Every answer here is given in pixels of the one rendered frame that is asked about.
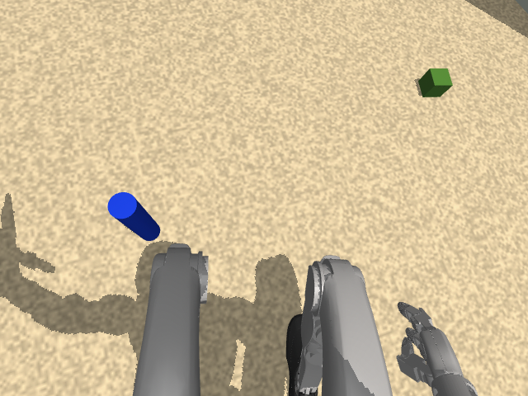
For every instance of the right robot hand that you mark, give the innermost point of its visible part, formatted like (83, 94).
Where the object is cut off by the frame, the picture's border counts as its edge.
(435, 348)

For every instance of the right robot arm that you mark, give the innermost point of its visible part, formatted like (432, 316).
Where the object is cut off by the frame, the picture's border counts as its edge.
(452, 385)

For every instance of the right robot foot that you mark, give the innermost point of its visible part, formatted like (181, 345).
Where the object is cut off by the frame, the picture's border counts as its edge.
(293, 353)

